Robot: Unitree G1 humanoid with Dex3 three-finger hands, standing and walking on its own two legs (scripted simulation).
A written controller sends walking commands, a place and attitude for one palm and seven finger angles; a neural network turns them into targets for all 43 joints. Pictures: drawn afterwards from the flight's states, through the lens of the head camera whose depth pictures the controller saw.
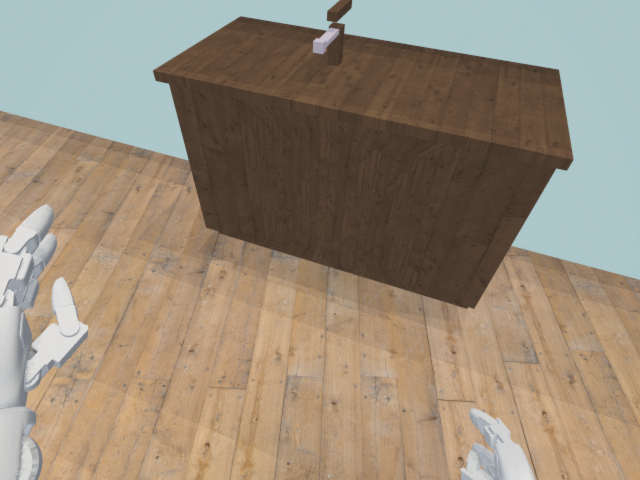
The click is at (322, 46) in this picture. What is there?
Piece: tap's lever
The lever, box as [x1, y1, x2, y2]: [313, 38, 325, 53]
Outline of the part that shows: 316,38 313,41 313,52 323,53 325,50 325,40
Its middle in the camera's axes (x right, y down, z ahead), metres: -0.01 -0.50 +1.01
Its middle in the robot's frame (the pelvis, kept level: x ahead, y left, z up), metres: +1.10 +0.07 +0.09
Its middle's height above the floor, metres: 0.86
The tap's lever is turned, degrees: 0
